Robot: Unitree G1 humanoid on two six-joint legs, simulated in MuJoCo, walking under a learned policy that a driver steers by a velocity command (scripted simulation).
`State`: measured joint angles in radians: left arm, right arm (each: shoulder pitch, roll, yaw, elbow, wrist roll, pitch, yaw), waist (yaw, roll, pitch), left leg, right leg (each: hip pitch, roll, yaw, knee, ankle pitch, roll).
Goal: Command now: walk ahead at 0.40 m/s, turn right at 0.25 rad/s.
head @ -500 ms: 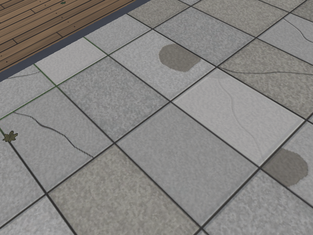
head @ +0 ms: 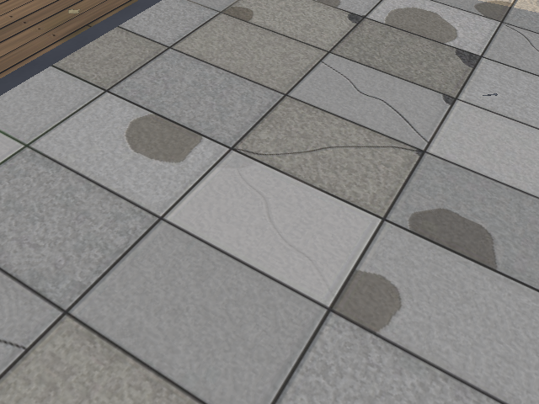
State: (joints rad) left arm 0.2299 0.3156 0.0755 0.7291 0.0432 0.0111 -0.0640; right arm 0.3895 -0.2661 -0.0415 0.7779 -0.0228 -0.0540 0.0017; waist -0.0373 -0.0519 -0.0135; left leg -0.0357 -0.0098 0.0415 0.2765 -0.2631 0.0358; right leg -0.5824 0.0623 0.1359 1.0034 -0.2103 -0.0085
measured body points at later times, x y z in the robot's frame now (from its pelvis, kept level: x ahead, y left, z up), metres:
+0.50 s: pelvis +0.24 -0.07 +0.00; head +0.26 -0.08 +0.45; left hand +0.26 +0.20 -0.13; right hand +0.34 -0.33 -0.13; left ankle +0.34 +0.08 -0.68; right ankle +0.18 -0.13 -0.75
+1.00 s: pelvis +0.53 -0.03 +0.00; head +0.55 -0.02 +0.45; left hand +0.64 +0.22 -0.14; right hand +0.52 -0.30 -0.13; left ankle +0.52 +0.03 -0.75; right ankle +0.58 -0.19 -0.67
